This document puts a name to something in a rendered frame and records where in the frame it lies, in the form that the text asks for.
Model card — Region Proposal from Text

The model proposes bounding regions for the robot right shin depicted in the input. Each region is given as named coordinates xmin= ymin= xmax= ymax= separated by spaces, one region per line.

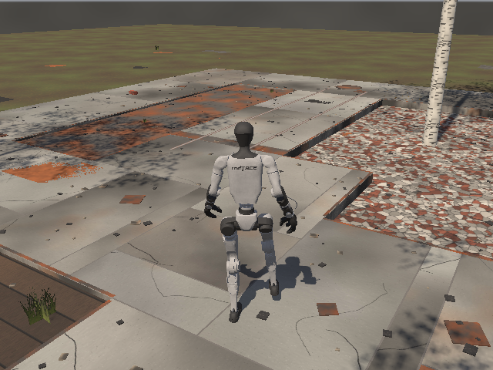
xmin=265 ymin=240 xmax=277 ymax=286

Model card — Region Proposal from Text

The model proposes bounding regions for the left robot hand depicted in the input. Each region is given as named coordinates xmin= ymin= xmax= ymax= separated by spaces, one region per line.
xmin=204 ymin=205 xmax=222 ymax=218

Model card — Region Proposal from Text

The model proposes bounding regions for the right robot hand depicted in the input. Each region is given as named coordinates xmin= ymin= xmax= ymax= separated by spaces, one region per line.
xmin=280 ymin=214 xmax=297 ymax=234

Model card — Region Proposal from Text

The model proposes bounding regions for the robot right upper arm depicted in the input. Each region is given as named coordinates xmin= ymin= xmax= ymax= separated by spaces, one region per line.
xmin=260 ymin=155 xmax=283 ymax=198

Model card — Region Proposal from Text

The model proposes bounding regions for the robot left upper arm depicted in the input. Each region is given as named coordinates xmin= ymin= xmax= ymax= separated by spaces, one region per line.
xmin=208 ymin=155 xmax=229 ymax=197

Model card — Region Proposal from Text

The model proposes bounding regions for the left robot forearm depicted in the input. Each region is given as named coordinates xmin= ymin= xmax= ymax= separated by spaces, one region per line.
xmin=205 ymin=184 xmax=216 ymax=209

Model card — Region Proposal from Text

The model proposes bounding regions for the right robot thigh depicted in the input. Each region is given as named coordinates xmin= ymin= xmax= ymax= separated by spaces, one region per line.
xmin=257 ymin=214 xmax=273 ymax=254

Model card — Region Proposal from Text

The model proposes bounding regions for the right robot forearm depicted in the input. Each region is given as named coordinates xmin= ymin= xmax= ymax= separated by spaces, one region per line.
xmin=277 ymin=186 xmax=294 ymax=218

